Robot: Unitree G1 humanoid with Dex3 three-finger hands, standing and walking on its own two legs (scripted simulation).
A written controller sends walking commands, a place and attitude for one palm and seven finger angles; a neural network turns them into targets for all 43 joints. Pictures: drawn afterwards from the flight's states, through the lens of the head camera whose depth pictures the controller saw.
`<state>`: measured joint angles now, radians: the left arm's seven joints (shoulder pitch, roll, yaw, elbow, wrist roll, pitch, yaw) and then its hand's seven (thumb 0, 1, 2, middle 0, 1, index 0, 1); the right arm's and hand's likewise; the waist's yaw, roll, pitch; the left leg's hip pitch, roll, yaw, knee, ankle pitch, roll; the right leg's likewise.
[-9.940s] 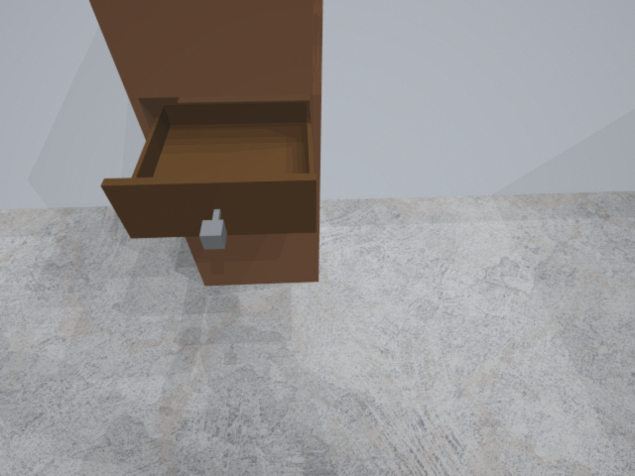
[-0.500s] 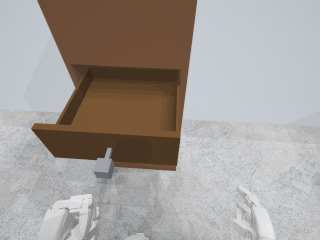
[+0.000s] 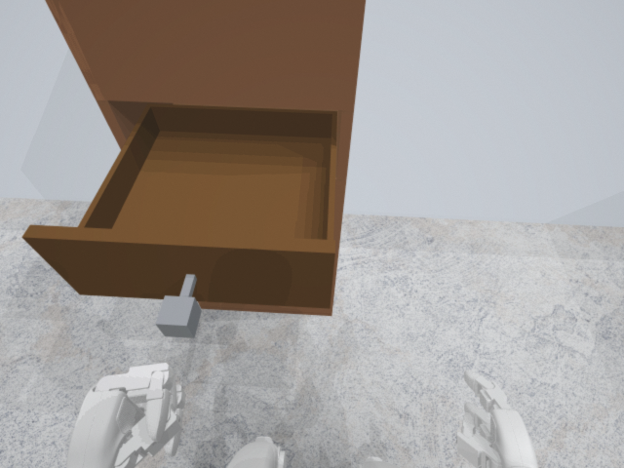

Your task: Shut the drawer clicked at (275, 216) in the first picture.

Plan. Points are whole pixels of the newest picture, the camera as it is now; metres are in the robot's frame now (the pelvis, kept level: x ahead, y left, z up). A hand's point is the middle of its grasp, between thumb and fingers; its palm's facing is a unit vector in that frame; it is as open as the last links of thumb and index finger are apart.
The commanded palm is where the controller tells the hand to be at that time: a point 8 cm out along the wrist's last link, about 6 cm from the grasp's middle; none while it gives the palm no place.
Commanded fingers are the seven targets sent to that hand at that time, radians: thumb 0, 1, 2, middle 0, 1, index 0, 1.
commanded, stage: bring the fist close to the handle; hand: left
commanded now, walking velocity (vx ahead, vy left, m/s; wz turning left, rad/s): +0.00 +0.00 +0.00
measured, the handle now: (183, 303) +0.32 +0.19 +0.02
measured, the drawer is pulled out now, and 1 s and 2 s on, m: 0.29 0.29 0.21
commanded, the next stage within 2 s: push the drawer shut in 0.90 s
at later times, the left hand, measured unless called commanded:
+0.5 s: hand (202, 391) +0.21 +0.14 +0.01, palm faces -0.02 -1.00 -0.02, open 3.3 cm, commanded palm +0.19 +0.20 +0.02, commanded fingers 0.00 0.90 0.90 -1.40 -1.60 -1.40 -1.60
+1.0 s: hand (206, 386) +0.22 +0.14 +0.02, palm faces -0.01 -1.00 -0.03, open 3.3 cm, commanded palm +0.20 +0.20 +0.02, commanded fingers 0.00 0.90 0.90 -1.40 -1.60 -1.40 -1.60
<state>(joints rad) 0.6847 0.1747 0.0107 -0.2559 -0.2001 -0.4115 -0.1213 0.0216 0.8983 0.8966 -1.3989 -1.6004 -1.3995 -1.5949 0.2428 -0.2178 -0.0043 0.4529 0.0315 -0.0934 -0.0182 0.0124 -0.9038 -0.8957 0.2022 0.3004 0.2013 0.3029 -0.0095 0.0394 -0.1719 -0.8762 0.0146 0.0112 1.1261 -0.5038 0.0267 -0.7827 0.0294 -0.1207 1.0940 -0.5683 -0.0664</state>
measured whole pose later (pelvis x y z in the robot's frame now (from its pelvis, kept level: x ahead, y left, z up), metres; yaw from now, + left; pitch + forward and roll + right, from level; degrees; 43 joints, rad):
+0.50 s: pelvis +0.00 +0.01 -0.03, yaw -1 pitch +20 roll -2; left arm 0.47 0.17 -0.01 -0.08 -0.16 -0.47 -0.09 0.02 0.90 0.90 -1.40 -1.60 -1.40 -1.60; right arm 0.21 -0.22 0.01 0.47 0.01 -0.09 -0.01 0.01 -0.90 -0.90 0.20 0.30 0.20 0.30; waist -0.02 0.03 -0.19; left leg -1.06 0.02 0.01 1.26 -0.54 0.04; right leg -0.96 0.03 -0.12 1.22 -0.61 -0.06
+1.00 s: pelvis +0.00 +0.01 -0.03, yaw -1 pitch +20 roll -2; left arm 0.47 0.17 -0.05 -0.12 -0.13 -0.47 -0.02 0.02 0.90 0.90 -1.40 -1.60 -1.40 -1.59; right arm 0.21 -0.22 0.01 0.45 0.00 -0.05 0.00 0.01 -0.90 -0.90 0.20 0.30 0.20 0.30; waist -0.02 0.03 -0.19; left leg -1.07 0.01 0.02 1.27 -0.55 0.04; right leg -0.98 0.02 -0.12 1.24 -0.62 -0.06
